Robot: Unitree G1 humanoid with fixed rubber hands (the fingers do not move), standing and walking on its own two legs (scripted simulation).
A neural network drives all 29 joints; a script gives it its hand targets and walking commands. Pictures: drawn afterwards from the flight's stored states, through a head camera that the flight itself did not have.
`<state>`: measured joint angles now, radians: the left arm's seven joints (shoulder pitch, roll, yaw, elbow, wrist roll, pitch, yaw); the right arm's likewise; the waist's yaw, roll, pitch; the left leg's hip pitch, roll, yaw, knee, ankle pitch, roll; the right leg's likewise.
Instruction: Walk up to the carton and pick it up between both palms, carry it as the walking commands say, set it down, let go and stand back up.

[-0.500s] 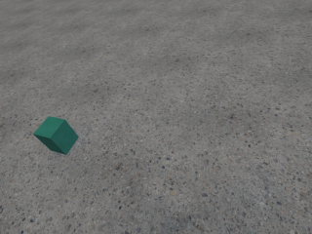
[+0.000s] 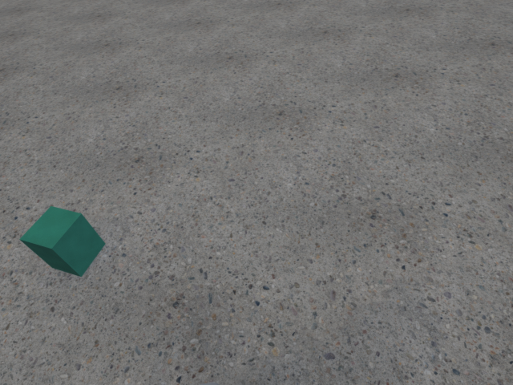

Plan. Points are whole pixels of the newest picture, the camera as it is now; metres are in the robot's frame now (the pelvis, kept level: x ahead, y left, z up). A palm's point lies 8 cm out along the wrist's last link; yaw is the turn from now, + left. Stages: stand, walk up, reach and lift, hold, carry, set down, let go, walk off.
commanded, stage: walk up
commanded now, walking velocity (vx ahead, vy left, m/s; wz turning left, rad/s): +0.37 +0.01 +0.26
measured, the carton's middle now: (66, 241) +0.82 +0.94 -0.66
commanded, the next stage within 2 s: none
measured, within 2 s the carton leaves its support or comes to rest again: neither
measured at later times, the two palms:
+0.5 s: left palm (114, 298) +0.32 +0.33 -0.13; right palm (383, 383) +0.17 -0.18 -0.14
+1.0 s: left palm (131, 270) +0.36 +0.29 -0.09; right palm (366, 240) +0.44 -0.21 -0.14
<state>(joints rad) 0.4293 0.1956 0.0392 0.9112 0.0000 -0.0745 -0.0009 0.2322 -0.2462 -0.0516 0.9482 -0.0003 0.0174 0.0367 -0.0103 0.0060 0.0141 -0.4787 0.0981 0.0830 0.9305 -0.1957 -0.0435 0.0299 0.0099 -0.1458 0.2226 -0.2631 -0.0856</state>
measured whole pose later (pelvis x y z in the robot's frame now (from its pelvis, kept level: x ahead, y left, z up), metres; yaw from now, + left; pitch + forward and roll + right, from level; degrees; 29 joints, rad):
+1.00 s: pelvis +0.36 +0.03 +0.01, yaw +2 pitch +0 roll +5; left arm 0.38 0.21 0.04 0.93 0.00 -0.08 -0.01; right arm 0.19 -0.24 -0.05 0.95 0.00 -0.03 0.04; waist -0.01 0.01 0.02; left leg -0.46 0.06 0.07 0.98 -0.28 -0.03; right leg -0.14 -0.12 -0.13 0.27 -0.14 -0.03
